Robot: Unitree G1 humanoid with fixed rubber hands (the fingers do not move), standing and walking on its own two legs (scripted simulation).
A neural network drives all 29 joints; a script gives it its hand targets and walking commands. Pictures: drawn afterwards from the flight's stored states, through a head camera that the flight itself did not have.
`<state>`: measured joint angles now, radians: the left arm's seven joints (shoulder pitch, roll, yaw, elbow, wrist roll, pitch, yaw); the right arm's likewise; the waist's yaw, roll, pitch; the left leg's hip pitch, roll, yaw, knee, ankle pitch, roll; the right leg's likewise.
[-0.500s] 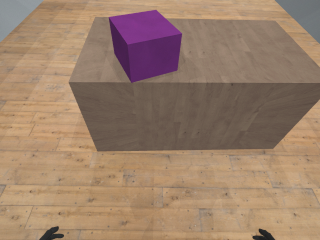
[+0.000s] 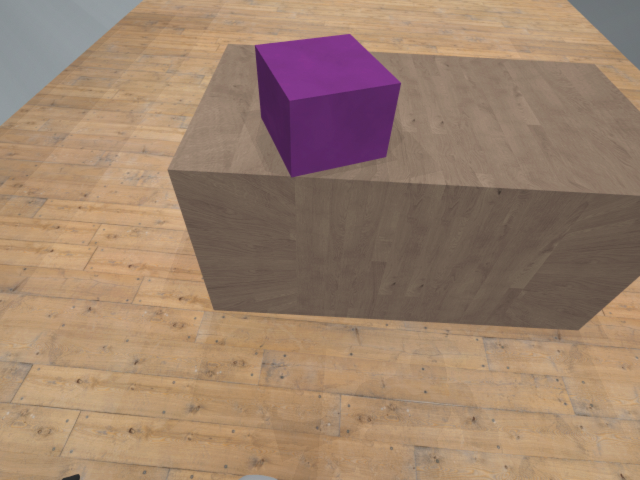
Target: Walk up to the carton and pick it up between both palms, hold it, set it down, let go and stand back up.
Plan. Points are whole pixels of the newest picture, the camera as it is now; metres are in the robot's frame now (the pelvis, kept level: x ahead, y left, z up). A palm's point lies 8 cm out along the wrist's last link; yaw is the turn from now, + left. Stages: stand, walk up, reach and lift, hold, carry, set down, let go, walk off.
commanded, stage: walk up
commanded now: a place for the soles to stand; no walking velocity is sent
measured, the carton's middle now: (322, 102) +0.93 +0.03 -0.02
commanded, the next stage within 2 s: none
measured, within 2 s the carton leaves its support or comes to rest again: neither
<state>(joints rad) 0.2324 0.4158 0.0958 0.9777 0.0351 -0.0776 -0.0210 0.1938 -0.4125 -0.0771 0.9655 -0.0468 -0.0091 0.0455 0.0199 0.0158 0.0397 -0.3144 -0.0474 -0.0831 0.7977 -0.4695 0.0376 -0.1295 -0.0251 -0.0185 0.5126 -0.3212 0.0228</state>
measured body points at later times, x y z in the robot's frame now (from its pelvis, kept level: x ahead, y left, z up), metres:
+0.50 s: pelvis +0.16 +0.05 +0.00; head +0.17 +0.05 +0.45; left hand +0.24 +0.38 -0.11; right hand +0.21 -0.29 -0.10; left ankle +0.12 +0.14 -0.73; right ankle +0.27 -0.09 -0.70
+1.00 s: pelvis +0.31 +0.03 -0.01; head +0.34 +0.04 +0.43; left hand +0.34 +0.37 -0.11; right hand +0.44 -0.28 -0.11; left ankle +0.41 +0.16 -0.73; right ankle +0.31 -0.09 -0.73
